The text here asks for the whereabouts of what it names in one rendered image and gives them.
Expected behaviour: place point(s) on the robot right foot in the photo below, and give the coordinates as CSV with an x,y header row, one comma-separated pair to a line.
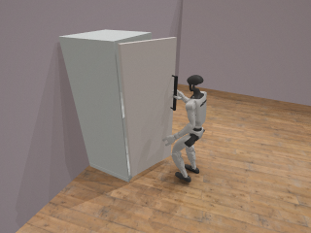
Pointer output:
x,y
188,167

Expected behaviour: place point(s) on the robot right forearm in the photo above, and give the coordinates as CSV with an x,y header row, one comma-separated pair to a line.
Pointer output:
x,y
186,99

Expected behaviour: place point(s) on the robot left hand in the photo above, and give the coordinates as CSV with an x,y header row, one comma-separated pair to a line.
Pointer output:
x,y
170,140

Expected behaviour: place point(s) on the robot right hand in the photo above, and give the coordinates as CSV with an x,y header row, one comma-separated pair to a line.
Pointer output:
x,y
180,95

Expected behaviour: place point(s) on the robot left upper arm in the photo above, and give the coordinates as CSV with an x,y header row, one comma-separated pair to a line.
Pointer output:
x,y
190,107

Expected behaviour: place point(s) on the left robot thigh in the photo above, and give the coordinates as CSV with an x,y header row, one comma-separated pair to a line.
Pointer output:
x,y
187,140

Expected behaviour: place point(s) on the handle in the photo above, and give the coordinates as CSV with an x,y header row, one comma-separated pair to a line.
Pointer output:
x,y
175,92

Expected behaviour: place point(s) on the fridge door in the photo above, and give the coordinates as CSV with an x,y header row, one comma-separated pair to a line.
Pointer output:
x,y
146,69

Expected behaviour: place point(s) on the robot left forearm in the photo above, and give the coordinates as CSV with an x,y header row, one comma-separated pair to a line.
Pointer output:
x,y
184,131

